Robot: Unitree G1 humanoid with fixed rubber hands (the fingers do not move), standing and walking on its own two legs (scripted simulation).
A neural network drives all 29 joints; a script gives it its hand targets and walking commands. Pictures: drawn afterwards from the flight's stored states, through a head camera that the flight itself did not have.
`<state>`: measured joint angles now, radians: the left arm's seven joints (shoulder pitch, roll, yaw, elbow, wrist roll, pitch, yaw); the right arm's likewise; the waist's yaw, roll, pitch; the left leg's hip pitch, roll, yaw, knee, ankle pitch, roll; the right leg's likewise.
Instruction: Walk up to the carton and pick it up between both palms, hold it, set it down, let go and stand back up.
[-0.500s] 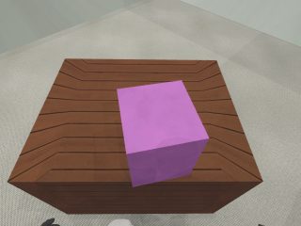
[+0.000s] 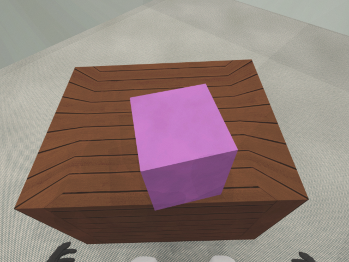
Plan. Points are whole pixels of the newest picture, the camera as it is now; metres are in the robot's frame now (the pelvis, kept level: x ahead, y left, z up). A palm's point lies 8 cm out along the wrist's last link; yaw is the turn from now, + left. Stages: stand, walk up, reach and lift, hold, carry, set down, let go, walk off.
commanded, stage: walk up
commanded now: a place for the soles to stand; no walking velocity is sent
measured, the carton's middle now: (179, 150) +0.39 +0.01 -0.03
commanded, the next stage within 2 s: stand in 0.74 s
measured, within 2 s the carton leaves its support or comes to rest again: neither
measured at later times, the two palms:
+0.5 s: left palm out of the picture +0.07 +0.31 -0.09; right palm out of the picture +0.08 -0.28 -0.08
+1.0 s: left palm out of the picture +0.04 +0.30 -0.09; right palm out of the picture +0.07 -0.29 -0.10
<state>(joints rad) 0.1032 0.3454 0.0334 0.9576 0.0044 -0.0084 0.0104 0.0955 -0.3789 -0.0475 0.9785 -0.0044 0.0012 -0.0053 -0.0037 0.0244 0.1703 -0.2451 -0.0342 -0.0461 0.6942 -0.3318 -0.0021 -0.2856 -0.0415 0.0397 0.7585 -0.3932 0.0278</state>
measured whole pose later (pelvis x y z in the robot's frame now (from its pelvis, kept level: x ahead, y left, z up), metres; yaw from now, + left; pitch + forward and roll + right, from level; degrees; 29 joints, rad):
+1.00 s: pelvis -0.02 +0.00 +0.03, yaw +2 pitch -4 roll +0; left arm 0.10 0.34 0.01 1.12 0.01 -0.02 0.00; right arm 0.08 -0.36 -0.02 1.13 -0.01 0.01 0.02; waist 0.01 0.02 0.10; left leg -0.17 -0.02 -0.09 0.41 -0.18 -0.02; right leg -0.16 -0.03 0.02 0.41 -0.18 0.03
